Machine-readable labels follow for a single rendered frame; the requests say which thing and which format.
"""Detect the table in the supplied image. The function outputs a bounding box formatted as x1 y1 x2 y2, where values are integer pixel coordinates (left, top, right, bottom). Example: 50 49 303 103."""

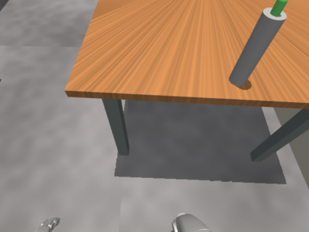
65 0 309 162

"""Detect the left robot hand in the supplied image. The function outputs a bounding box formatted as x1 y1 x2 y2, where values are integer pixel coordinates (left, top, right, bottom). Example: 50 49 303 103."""
35 217 60 232

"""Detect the bottle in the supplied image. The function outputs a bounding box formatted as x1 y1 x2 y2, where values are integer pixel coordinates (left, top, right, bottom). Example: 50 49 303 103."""
229 0 288 86

